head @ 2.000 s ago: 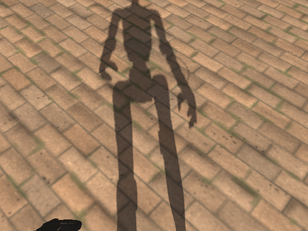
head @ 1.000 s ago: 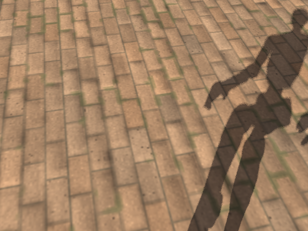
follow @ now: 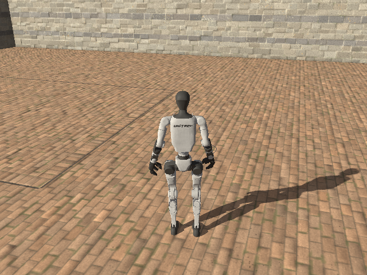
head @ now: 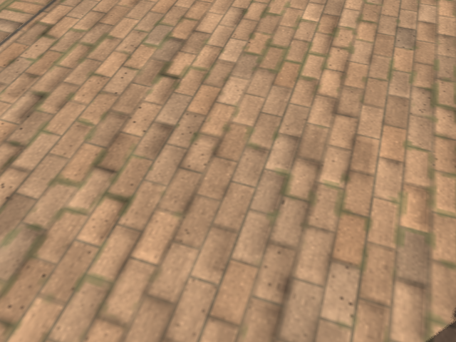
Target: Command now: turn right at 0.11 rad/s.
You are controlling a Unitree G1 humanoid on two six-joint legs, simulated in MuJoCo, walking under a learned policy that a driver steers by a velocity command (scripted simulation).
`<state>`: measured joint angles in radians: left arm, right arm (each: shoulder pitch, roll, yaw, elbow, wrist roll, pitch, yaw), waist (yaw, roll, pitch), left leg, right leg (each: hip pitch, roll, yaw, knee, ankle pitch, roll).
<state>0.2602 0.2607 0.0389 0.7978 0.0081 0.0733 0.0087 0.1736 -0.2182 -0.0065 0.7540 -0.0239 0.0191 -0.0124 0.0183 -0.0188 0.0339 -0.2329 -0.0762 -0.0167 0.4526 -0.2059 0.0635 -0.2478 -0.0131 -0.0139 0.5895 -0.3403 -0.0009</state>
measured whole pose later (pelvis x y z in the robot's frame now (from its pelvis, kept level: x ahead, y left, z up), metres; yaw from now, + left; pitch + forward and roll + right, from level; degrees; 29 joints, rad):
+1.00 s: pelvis +0.30 -0.17 +0.01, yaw -16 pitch +0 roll -1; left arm 0.36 0.23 0.05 0.88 0.02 -0.08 -0.01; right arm 0.26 -0.26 -0.05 0.89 -0.02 -0.02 0.04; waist 0.01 0.04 0.04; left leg -0.65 0.08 -0.04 1.04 -0.13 0.05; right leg -0.03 0.06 -0.16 0.25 -0.22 -0.08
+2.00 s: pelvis +0.87 -0.25 +0.01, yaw +8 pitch +0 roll +0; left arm 0.34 0.24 0.04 0.89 0.01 -0.08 -0.01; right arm 0.24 -0.27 -0.04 0.86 -0.04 -0.04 0.03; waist 0.01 0.04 0.04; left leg -0.51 0.02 -0.05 1.06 -0.27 0.05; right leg -0.15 0.06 -0.06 0.33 -0.18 -0.08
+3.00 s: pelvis +0.97 -0.24 +0.00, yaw -24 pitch +1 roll +1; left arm 0.24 0.28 0.07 0.74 0.02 0.04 0.00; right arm 0.19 -0.28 -0.06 0.79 -0.02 0.05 -0.02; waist 0.01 0.01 0.04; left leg -0.43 -0.01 -0.02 0.86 -0.39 -0.03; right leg -0.26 0.09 0.11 0.44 -0.19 -0.07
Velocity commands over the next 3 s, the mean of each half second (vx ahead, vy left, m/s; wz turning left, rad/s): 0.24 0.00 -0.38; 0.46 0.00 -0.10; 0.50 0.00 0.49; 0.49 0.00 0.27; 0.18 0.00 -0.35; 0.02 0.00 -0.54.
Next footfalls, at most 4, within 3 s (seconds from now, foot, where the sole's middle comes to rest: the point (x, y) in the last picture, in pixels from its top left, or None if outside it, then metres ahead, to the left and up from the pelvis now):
0.02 right None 0.03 -0.11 -0.78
0.70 right None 0.27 -0.22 -0.78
1.26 left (291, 309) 0.61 -0.16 -0.78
1.76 right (331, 223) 0.92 -0.32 -0.78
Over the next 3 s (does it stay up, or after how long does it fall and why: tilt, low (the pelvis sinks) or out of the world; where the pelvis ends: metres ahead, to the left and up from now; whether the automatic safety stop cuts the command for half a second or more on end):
stays up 0.97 -0.24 0.00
